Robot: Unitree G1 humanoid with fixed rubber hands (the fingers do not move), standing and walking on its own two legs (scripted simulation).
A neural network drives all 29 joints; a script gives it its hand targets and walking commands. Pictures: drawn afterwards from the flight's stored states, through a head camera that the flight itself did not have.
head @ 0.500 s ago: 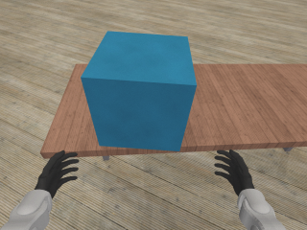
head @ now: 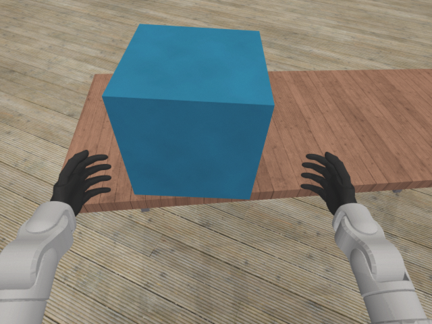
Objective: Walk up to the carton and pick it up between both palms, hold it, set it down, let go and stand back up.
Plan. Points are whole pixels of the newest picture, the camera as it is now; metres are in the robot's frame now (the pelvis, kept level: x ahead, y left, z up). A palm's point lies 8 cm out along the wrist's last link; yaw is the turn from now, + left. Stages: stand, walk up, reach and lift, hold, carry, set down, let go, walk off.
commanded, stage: reach and lift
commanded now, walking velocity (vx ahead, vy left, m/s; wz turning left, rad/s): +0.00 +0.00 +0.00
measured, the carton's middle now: (196, 113) +0.51 +0.05 +0.11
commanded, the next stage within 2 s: none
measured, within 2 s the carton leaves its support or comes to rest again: neither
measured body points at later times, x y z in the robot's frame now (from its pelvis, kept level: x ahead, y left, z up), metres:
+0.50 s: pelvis +0.00 +0.00 +0.00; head +0.02 +0.02 +0.45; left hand +0.38 +0.26 +0.15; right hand +0.40 -0.20 +0.15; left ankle +0.02 +0.15 -0.75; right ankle -0.01 -0.13 -0.75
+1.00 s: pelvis -0.01 +0.00 +0.00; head +0.03 +0.02 +0.44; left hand +0.44 +0.26 +0.20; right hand +0.46 -0.19 +0.20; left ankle +0.02 +0.15 -0.75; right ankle -0.01 -0.13 -0.75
